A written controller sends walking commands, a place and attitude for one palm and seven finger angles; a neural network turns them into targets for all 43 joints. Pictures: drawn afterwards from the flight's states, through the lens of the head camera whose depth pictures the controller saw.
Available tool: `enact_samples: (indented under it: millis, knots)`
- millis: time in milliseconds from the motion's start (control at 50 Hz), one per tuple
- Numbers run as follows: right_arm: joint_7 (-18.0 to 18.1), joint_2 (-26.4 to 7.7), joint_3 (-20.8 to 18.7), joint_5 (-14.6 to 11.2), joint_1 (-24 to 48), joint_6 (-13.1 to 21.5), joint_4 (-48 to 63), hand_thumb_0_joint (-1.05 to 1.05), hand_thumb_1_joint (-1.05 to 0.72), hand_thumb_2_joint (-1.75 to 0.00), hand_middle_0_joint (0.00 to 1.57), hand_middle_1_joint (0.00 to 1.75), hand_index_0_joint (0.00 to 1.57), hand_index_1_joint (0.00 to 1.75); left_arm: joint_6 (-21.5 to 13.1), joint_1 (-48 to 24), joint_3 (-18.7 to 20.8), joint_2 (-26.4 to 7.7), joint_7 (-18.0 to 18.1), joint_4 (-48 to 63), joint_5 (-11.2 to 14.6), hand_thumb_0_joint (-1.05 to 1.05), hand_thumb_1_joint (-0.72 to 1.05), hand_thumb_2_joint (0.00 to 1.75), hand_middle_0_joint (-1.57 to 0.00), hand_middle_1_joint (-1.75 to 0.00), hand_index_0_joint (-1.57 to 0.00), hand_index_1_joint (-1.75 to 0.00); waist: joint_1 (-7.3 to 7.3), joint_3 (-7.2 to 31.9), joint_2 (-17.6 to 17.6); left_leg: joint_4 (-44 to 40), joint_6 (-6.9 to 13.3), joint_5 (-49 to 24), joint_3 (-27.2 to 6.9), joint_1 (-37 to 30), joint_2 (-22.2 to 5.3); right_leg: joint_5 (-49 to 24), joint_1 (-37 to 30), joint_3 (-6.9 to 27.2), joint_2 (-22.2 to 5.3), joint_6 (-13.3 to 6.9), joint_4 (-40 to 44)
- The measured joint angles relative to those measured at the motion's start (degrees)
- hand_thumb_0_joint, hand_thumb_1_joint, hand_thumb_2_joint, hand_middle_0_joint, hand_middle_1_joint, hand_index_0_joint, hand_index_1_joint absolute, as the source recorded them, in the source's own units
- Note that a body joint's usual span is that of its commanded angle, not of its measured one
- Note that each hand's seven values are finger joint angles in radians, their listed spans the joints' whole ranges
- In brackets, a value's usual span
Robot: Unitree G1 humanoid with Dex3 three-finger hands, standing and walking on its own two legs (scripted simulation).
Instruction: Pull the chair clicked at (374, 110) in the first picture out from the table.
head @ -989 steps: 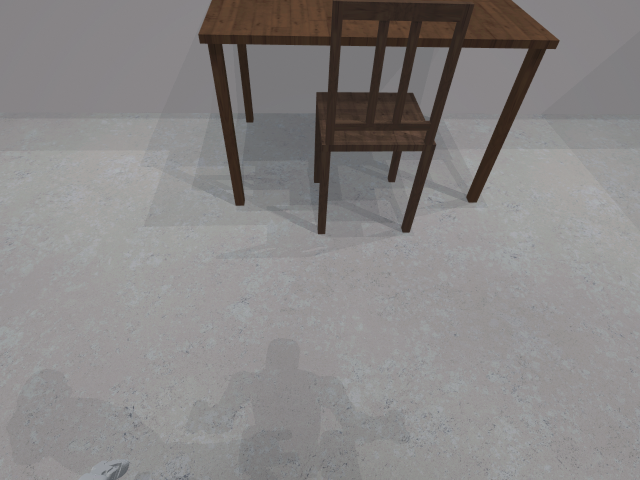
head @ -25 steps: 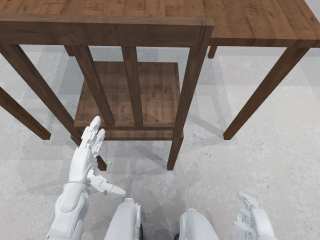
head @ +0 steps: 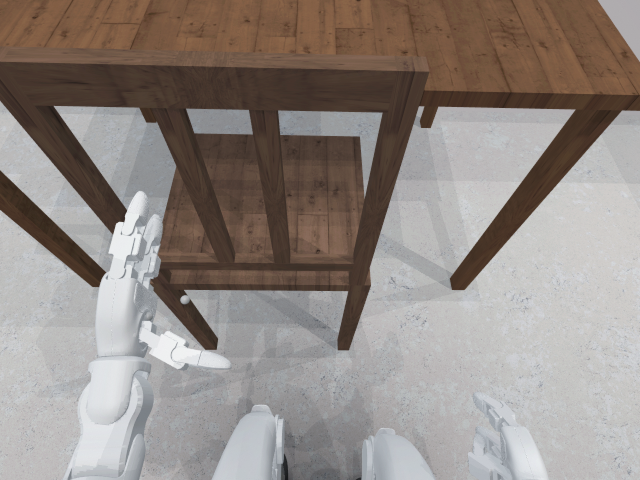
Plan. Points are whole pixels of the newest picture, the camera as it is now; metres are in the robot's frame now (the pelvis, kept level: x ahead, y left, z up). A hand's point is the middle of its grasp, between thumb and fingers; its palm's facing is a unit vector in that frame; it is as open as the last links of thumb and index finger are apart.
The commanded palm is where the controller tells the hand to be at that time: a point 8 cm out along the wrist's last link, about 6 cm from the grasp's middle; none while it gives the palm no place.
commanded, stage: aim the fingers beside a spindle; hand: left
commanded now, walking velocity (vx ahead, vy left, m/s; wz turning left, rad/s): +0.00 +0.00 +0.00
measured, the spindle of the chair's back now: (204, 200) +0.45 +0.18 +0.04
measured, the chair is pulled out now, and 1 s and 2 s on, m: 0.00 0.00 0.00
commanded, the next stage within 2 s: push the fingers through the gap in 0.08 s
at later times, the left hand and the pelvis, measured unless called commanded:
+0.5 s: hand (220, 304) +0.32 +0.14 +0.00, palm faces -0.03 -1.00 +0.00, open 17.0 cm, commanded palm +0.31 +0.20 +0.02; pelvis -0.01 +0.00 +0.00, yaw +0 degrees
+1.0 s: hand (211, 251) +0.38 +0.16 +0.03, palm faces +0.05 -1.00 -0.05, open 17.0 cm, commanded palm +0.36 +0.20 +0.02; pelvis -0.01 +0.00 -0.01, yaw -1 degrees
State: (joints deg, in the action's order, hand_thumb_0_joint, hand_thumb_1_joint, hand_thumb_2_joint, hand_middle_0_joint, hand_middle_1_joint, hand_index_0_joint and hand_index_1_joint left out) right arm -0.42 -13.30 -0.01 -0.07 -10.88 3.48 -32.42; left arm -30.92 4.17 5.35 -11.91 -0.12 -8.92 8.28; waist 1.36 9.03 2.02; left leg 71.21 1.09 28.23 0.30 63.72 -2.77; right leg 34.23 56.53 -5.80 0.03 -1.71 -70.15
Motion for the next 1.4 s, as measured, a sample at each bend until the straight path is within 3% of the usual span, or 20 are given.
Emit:
enact_samples:
  millis: [80, 160, 200, 260, 300, 340, 420, 500, 580, 660, 700, 780, 840, 980, 1140, 1300, 1400]
  knots:
    - [-0.46, -0.98, 0.98, -1.70, 0.51, -1.39, -0.01, 0.01, -0.90, -0.90, 0.20, 0.30, 0.20, 0.29, 5.48, -5.41, -0.15, 0.06, -4.42, -11.27, 2.22, -0.01, -0.50, 0.30, -0.06, -0.08, -0.06, -0.08, -0.31, 0.02, 0.73, 0.48, 0.18, -0.10, -0.42, 0.61, 0.47, 0.24, 0.30, -0.46, -0.42, 0.06, -0.50]
    - [0.40, -0.66, 0.66, -1.46, 0.77, -0.77, 1.38, 0.01, -0.90, -0.90, 0.20, 0.30, 0.20, 0.29, 8.89, -2.78, -4.08, 2.40, -6.94, -11.50, 2.68, -0.01, -0.50, 0.30, -0.06, -0.08, -0.06, -0.08, 0.56, -0.67, 0.22, 1.02, 0.31, 0.06, -0.31, 1.62, 0.25, 0.20, 1.35, -0.31, -0.24, 0.15, -0.89]
    - [0.86, -0.02, 0.10, -0.79, 0.67, 0.20, 1.69, 0.01, -0.90, -0.90, 0.20, 0.30, 0.20, 0.29, 7.28, 1.19, -5.61, 3.17, -5.50, -5.17, 1.83, -0.02, -0.50, 0.30, -0.06, -0.08, -0.06, -0.08, 0.86, -1.14, -0.38, 0.97, 0.26, 0.27, 0.04, 1.27, -0.05, 0.16, 1.22, 0.08, 0.02, 0.13, -0.80]
    - [0.97, 0.68, -0.31, 0.13, 0.09, 0.90, 1.29, 0.01, -0.90, -0.90, 0.20, 0.30, 0.20, 0.29, 1.70, 4.53, -5.43, 2.61, -1.16, 2.25, -0.09, -0.02, -0.50, 0.30, -0.07, -0.08, -0.06, -0.08, 0.60, -0.93, -1.00, 0.32, 0.15, 0.28, 0.43, 0.34, -0.19, 0.06, 0.57, 0.49, 0.14, 0.11, -0.34]
    - [0.40, 0.45, -0.15, 0.49, 0.05, 0.72, 0.38, 0.01, -0.90, -0.90, 0.20, 0.30, 0.20, 0.29, -1.32, 2.21, -3.57, 1.71, 1.06, 1.31, -1.26, -0.02, -0.50, 0.30, -0.07, -0.08, -0.07, -0.08, 0.28, -0.22, -0.66, 0.66, 0.10, 0.27, 0.05, 0.77, 0.00, 0.23, 0.76, 0.10, -0.01, 0.09, -0.64]
    - [-0.24, -0.07, 0.31, 0.41, 0.52, -0.01, -0.55, 0.01, -0.90, -0.90, 0.20, 0.30, 0.20, 0.29, -1.61, -2.43, -1.52, 0.79, 1.32, -3.49, -1.55, -0.02, -0.50, 0.30, -0.07, -0.08, -0.07, -0.08, 0.08, 0.27, -0.14, 1.69, 0.07, 0.40, -0.50, 1.86, 0.21, 0.61, 1.51, -0.46, -0.18, 0.01, -1.57]
    - [-0.20, -0.65, 1.10, -0.86, 1.64, -1.70, -0.74, 0.01, -0.90, -0.90, 0.20, 0.30, 0.20, 0.29, 5.44, -10.14, -0.51, -0.44, -2.92, -13.42, 0.36, -0.01, -0.50, 0.30, -0.06, -0.08, -0.06, -0.08, 0.35, -0.71, 0.49, 2.87, 0.07, 0.39, -1.04, 3.03, 0.33, 0.79, 2.39, -0.98, -0.28, -0.13, -2.64]
    - [0.95, -0.41, 0.81, -0.99, 1.16, -1.27, 0.24, 0.01, -0.90, -0.90, 0.20, 0.30, 0.20, 0.29, 10.14, -9.11, -2.07, 0.63, -5.02, -11.89, 2.29, -0.02, -0.50, 0.30, -0.06, -0.08, -0.05, -0.07, 1.08, -1.70, 0.77, 1.44, 0.24, -0.10, -0.61, 2.06, 0.02, -0.14, 1.64, -0.53, 0.05, 0.08, -1.00]
    - [1.12, -0.11, 0.38, 0.01, -0.34, -0.03, -0.34, 0.01, -0.90, -0.90, 0.20, 0.30, 0.20, 0.29, 5.87, -5.86, -1.71, 1.78, -1.73, -7.92, 1.53, -0.02, -0.50, 0.30, -0.06, -0.08, -0.03, -0.06, 0.93, -1.04, 0.18, -0.49, 0.29, -0.48, 0.31, 0.43, -0.19, -0.81, 0.58, 0.39, 0.22, 0.27, 0.65]
    - [0.16, -0.52, 0.37, 0.59, -0.79, -0.08, -2.13, 0.01, -0.90, -0.90, 0.20, 0.30, 0.20, 0.29, 0.70, -9.65, -0.53, 0.97, 0.07, -10.92, -0.50, -0.02, -0.50, 0.30, -0.07, -0.08, -0.04, -0.07, 0.76, 0.16, 0.02, 0.31, 0.24, -0.22, -0.04, 1.06, 0.01, -0.30, 1.00, 0.05, 0.04, 0.20, -0.18]
    - [-0.20, -0.82, 0.47, 0.40, -0.50, -0.78, -2.58, 0.01, -0.90, -0.90, 0.20, 0.30, 0.20, 0.29, 0.96, -12.99, -0.12, 0.25, -0.85, -14.76, -0.91, -0.01, -0.50, 0.30, -0.06, -0.08, -0.05, -0.07, 0.93, 0.27, 0.09, 1.23, 0.21, 0.00, -0.35, 1.85, 0.09, 0.05, 1.61, -0.26, -0.03, 0.11, -1.05]
    - [-0.17, -1.10, 0.51, -0.32, 0.05, -2.26, -1.91, 0.01, -0.90, -0.90, 0.20, 0.30, 0.20, 0.29, 5.44, -16.88, -0.18, -0.30, -3.60, -20.31, -0.24, -0.01, -0.50, 0.30, -0.06, -0.08, -0.05, -0.07, 1.70, -0.61, 0.25, 1.87, 0.27, -0.03, -0.46, 2.64, -0.01, 0.00, 2.36, -0.34, 0.05, 0.07, -1.63]
    - [0.38, -1.00, 0.38, -0.34, -0.12, -2.37, -1.25, 0.01, -0.90, -0.90, 0.20, 0.30, 0.20, 0.29, 6.51, -17.06, 1.04, 0.45, -3.20, -19.77, 0.67, -0.02, -0.50, 0.30, -0.06, -0.08, -0.04, -0.07, 2.00, -1.39, 0.12, 1.27, 0.34, -0.35, -0.12, 2.45, -0.22, -0.53, 2.40, 0.02, 0.24, 0.17, -1.05]
    - [0.15, -0.89, 0.41, 0.47, -0.94, -1.85, -2.93, 0.01, -0.90, -0.90, 0.20, 0.30, 0.20, 0.29, 2.05, -21.26, 2.63, -0.87, -0.95, -21.77, -0.92, -0.02, -0.50, 0.30, -0.06, -0.08, -0.05, -0.07, 2.06, -0.62, -0.06, 1.05, 0.37, -0.48, 0.03, 2.97, -0.25, -0.71, 2.99, 0.18, 0.27, 0.27, -0.86]
    - [-0.22, -0.91, 0.38, -0.07, -1.58, -3.16, -2.69, 0.00, -0.90, -0.90, 0.20, 0.30, 0.20, 0.29, 5.59, -25.98, 3.80, -1.52, -3.41, -29.16, -0.12, -0.02, -0.50, 0.30, -0.06, -0.08, -0.06, -0.08, 3.13, -1.03, 0.35, 1.32, 0.62, -0.38, 0.15, 3.89, -0.32, -0.82, 3.87, 0.33, 0.34, 0.47, -0.88]
    - [-0.66, -0.56, 0.11, 0.73, -2.55, -2.96, -3.93, 0.00, -0.90, -0.90, 0.20, 0.30, 0.20, 0.29, 1.15, -27.13, 4.98, -0.89, -0.77, -28.05, -1.67, -0.02, -0.50, 0.30, -0.06, -0.08, -0.06, -0.08, 3.16, -0.64, 0.11, 0.75, 0.86, -0.32, 0.94, 3.57, -0.42, -0.99, 3.95, 1.14, 0.37, 0.82, -0.50]
    - [-1.07, -0.61, 0.45, 0.47, -2.60, -3.99, -3.95, 0.00, -0.90, -0.90, 0.20, 0.30, 0.20, 0.29, 2.70, -31.82, 6.03, -2.74, -1.79, -35.14, -2.21, -0.01, -0.50, 0.30, -0.06, -0.08, -0.06, -0.08, 3.81, -0.46, 0.13, 1.51, 0.89, -0.21, 0.61, 4.65, -0.34, -0.76, 4.82, 0.82, 0.31, 0.75, -1.18]
